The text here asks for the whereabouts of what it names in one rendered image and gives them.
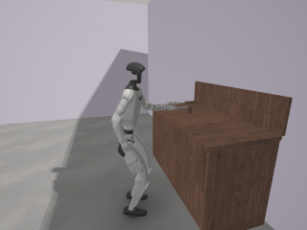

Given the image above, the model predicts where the right robot foot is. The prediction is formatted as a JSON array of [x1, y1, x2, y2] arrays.
[[123, 206, 147, 217]]

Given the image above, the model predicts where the left robot upper arm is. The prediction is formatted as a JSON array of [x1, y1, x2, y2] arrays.
[[137, 86, 152, 110]]

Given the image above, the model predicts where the tap lever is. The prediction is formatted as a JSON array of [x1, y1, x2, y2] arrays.
[[174, 105, 189, 110]]

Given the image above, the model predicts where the right robot upper arm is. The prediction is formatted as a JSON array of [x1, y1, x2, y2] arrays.
[[111, 90, 135, 124]]

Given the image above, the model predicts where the right robot forearm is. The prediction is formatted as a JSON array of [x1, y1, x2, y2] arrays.
[[112, 117, 132, 153]]

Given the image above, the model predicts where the left robot forearm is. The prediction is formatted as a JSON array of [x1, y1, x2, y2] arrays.
[[149, 103, 166, 111]]

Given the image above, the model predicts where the robot foot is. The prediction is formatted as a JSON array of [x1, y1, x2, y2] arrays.
[[123, 206, 147, 217], [126, 191, 148, 200]]

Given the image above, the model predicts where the left robot foot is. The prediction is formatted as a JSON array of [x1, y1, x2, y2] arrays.
[[126, 191, 148, 200]]

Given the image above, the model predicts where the counter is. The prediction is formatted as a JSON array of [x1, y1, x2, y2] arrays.
[[153, 81, 293, 230]]

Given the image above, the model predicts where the robot left hand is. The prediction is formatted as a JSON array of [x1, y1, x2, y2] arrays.
[[165, 102, 180, 111]]

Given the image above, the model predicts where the robot right hand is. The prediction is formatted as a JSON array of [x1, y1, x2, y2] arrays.
[[125, 150, 144, 176]]

